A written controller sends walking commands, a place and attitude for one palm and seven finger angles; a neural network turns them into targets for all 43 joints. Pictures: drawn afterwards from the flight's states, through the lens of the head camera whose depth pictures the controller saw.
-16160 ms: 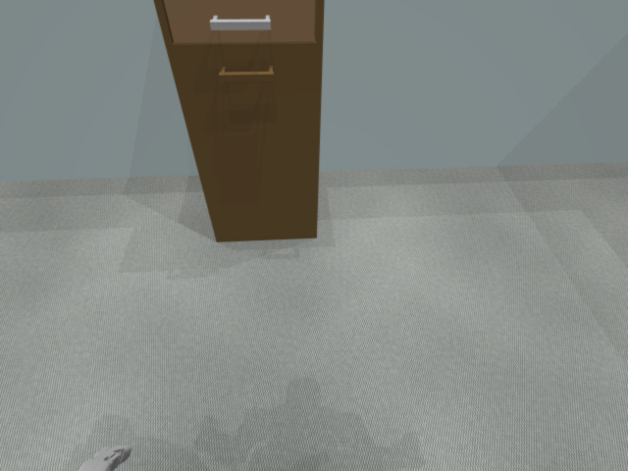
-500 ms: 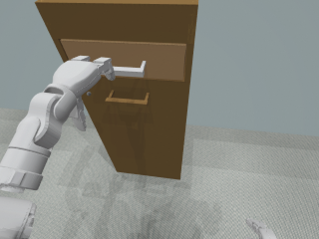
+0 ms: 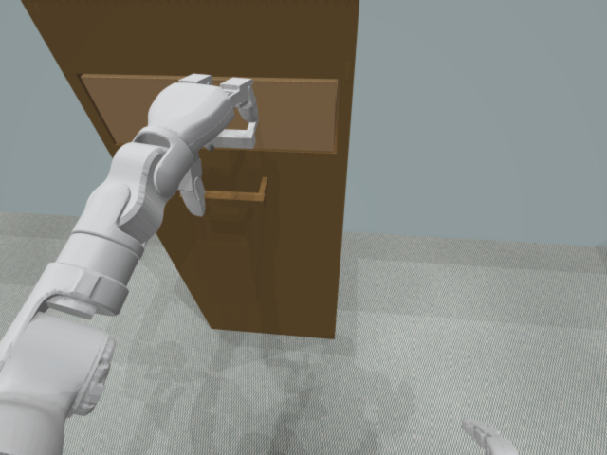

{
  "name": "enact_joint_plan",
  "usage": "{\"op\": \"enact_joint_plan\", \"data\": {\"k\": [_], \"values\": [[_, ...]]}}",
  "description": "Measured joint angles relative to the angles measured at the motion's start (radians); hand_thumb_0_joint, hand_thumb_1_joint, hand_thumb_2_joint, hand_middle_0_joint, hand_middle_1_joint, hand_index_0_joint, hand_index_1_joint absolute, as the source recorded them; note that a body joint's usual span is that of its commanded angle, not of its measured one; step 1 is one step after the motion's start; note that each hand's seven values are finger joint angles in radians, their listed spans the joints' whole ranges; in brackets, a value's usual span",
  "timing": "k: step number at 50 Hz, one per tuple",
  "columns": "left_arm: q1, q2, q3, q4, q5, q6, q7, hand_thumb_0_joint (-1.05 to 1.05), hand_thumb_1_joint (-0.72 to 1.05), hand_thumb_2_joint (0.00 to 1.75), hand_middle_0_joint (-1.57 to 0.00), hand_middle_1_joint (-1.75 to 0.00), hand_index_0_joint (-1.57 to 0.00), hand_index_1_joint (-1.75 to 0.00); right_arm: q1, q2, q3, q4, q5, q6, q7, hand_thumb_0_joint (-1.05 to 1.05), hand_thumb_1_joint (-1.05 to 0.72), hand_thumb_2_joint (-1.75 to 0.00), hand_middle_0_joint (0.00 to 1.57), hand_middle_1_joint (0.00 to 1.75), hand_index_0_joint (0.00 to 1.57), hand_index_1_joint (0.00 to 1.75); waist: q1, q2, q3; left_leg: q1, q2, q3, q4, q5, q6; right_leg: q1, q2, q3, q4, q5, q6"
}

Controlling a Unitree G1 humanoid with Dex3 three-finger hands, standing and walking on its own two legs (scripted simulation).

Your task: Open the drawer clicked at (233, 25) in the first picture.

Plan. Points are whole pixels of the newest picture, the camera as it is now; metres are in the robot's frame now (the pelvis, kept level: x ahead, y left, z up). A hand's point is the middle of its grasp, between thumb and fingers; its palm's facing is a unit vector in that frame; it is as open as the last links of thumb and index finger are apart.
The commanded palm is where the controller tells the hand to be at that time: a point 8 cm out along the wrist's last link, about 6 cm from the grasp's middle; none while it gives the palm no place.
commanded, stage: move the hooked fingers above the handle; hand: left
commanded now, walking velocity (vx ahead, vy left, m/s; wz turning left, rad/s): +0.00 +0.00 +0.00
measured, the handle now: (208, 129) +0.55 +0.17 +0.13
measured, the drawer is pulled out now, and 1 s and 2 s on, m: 0.00 0.00 0.00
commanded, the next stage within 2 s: none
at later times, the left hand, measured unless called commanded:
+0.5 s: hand (247, 105) +0.51 +0.09 +0.20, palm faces +0.08 -0.15 -0.98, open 14.0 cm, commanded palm +0.50 +0.17 +0.24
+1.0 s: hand (159, 152) +0.46 +0.21 +0.16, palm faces -0.16 +0.06 -0.99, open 14.0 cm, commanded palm +0.49 +0.18 +0.24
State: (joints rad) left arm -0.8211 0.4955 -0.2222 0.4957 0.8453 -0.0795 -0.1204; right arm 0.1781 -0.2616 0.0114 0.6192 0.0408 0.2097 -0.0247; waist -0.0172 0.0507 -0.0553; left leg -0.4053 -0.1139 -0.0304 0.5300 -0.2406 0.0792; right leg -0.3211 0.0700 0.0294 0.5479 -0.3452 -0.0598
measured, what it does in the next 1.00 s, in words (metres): stands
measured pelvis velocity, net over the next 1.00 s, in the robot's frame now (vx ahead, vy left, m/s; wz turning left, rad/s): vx -0.01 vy -0.03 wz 0.01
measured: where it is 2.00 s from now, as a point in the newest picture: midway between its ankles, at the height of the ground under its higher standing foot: outside the picture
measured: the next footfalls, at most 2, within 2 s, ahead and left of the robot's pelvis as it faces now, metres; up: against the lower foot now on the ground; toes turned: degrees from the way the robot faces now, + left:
none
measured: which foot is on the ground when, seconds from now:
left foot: down 0.00-1.00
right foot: down 0.00-1.00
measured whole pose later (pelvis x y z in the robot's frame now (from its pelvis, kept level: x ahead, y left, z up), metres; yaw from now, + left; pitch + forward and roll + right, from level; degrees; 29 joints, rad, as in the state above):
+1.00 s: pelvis -0.01 -0.03 +0.00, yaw +1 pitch +9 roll +0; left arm -0.99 0.66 -0.25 0.82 0.90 -0.05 -0.23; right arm 0.35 -0.31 -0.02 0.66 0.07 0.17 -0.11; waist -0.04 0.02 -0.05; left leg -0.46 -0.07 -0.06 0.54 -0.23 0.05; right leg -0.36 0.11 0.00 0.52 -0.31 -0.09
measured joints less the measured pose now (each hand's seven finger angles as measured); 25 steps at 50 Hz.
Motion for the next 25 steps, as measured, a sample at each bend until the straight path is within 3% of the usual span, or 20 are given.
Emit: {"op": "enact_joint_plan", "data": {"k": [3,6,9,11,13,16,19,21,23,25], "values": [[-0.092,0.011,0.045,0.128,0.033,0.056,0.084,0.0,-0.49,0.3,-0.32,-1.2,-0.33,-1.2,0.005,0.004,0.005,0.02,0.001,0.008,0.002,0.01,-0.91,-0.9,0.2,0.3,0.2,0.3,-0.008,0.002,-0.009,-0.021,0.008,0.011,-0.001,0.001,-0.003,-0.025,0.006,0.011,0.002,0.005,-0.002],[-0.185,0.046,0.069,0.283,0.087,0.164,0.11,0.0,-0.49,0.3,-0.32,-1.2,-0.32,-1.2,0.022,0.005,0.013,0.037,0.005,0.029,0.005,0.0,-0.91,-0.9,0.2,0.3,0.2,0.3,-0.019,0.002,-0.023,-0.041,0.015,0.019,-0.004,0.002,-0.006,-0.049,0.013,0.02,0.0,0.01,-0.004],[-0.244,0.073,0.039,0.392,0.111,0.257,0.054,0.0,-0.49,0.3,-0.31,-1.2,-0.32,-1.2,0.061,0.001,0.003,0.042,0.01,0.048,0.009,0.0,-0.91,-0.9,0.2,0.3,0.2,0.3,-0.029,0.003,-0.029,-0.051,0.016,0.014,-0.003,0.001,-0.008,-0.056,0.014,0.015,-0.002,0.009,-0.006],[-0.243,0.074,0.008,0.396,0.102,0.27,-0.015,0.0,-0.49,0.3,-0.31,-1.2,-0.32,-1.2,0.089,-0.004,-0.008,0.047,0.01,0.057,0.009,0.01,-0.91,-0.9,0.2,0.3,0.2,0.3,-0.033,0.002,-0.029,-0.049,0.014,0.005,0.0,-0.002,-0.008,-0.049,0.013,0.006,-0.006,0.007,-0.007],[-0.228,0.062,-0.034,0.373,0.074,0.238,-0.085,-0.01,-0.49,0.3,-0.31,-1.2,-0.31,-1.2,0.112,-0.01,-0.015,0.057,0.01,0.056,0.003,0.01,-0.91,-0.9,0.2,0.3,0.2,0.3,-0.037,-0.005,-0.026,-0.045,0.011,-0.005,0.004,-0.005,-0.007,-0.039,0.012,-0.005,-0.01,0.003,-0.008],[-0.195,0.021,-0.072,0.306,0.031,0.122,-0.144,-0.01,-0.49,0.3,-0.31,-1.2,-0.31,-1.2,0.128,-0.02,-0.026,0.07,0.009,0.033,-0.013,0.01,-0.91,-0.9,0.2,0.3,0.2,0.3,-0.043,-0.017,-0.017,-0.046,0.008,-0.017,0.012,-0.009,-0.007,-0.033,0.01,-0.017,-0.01,-0.001,-0.009],[-0.16,0.009,-0.044,0.211,0.017,-0.011,-0.103,-0.01,-0.49,0.3,-0.31,-1.19,-0.28,-1.18,0.133,-0.028,-0.046,0.062,-0.002,-0.003,-0.025,0.01,-0.91,-0.9,0.2,0.3,0.2,0.3,-0.053,-0.017,-0.016,-0.06,0.011,-0.012,0.024,-0.015,-0.008,-0.048,0.013,-0.013,-0.001,-0.003,-0.01],[-0.164,-0.001,-0.016,0.191,0.019,-0.071,-0.034,-0.01,-0.49,0.3,-0.31,-1.19,-0.28,-1.18,0.134,-0.033,-0.055,0.056,-0.008,-0.02,-0.026,0.01,-0.91,-0.9,0.2,0.3,0.2,0.3,-0.058,-0.011,-0.024,-0.074,0.014,-0.003,0.03,-0.019,-0.008,-0.064,0.015,-0.004,0.007,-0.004,-0.01],[-0.192,-0.01,0.039,0.226,0.026,-0.076,0.045,0.0,-0.49,0.3,-0.32,-1.2,-0.29,-1.19,0.124,-0.035,-0.048,0.058,-0.008,-0.022,-0.022,0.01,-0.91,-0.9,0.2,0.3,0.2,0.3,-0.064,-0.007,-0.033,-0.085,0.02,0.011,0.033,-0.021,-0.007,-0.08,0.02,0.01,0.014,-0.003,-0.009],[-0.218,-0.015,0.059,0.274,0.021,-0.061,0.081,0.0,-0.49,0.3,-0.42,-1.26,-0.3,-1.19,0.114,-0.032,-0.033,0.059,-0.004,-0.009,-0.019,0.0,-0.91,-0.9,0.2,0.3,0.2,0.3,-0.064,-0.004,-0.043,-0.09,0.029,0.026,0.031,-0.021,-0.008,-0.091,0.027,0.026,0.013,0.003,-0.007]]}}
